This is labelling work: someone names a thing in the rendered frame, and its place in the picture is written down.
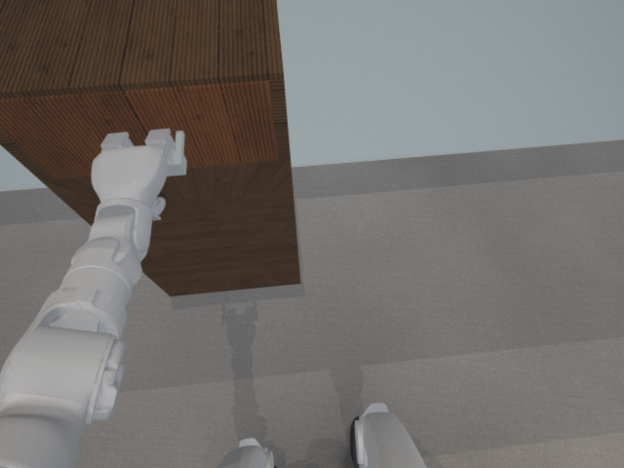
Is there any robot left upper arm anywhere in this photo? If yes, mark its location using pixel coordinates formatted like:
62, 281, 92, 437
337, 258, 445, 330
0, 326, 126, 468

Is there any drawer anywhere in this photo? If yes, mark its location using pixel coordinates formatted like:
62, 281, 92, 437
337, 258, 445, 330
0, 80, 276, 177

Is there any robot left hand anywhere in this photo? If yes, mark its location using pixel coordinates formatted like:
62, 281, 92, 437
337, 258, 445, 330
91, 129, 176, 220

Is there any robot left forearm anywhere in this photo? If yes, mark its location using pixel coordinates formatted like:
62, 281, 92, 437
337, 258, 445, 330
0, 198, 153, 409

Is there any right robot shin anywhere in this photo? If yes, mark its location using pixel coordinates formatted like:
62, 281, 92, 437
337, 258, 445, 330
359, 403, 388, 468

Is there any cabinet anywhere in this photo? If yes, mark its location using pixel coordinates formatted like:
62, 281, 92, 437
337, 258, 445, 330
0, 0, 301, 296

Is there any handle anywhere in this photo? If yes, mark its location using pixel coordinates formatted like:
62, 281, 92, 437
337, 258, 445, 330
167, 131, 187, 176

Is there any robot right thigh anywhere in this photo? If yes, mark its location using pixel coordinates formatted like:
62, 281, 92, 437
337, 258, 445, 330
355, 412, 427, 468

